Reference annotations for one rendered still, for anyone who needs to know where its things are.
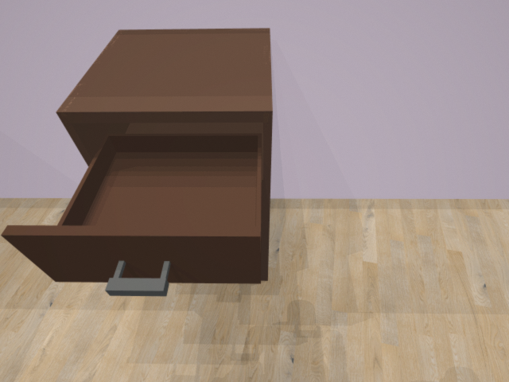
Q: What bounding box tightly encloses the cabinet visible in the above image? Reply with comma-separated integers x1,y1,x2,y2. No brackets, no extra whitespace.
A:
56,28,273,281

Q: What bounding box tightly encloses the handle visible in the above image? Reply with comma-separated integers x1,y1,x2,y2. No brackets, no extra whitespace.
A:
105,261,171,296

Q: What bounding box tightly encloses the drawer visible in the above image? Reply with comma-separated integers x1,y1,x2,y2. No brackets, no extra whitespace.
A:
1,133,262,284

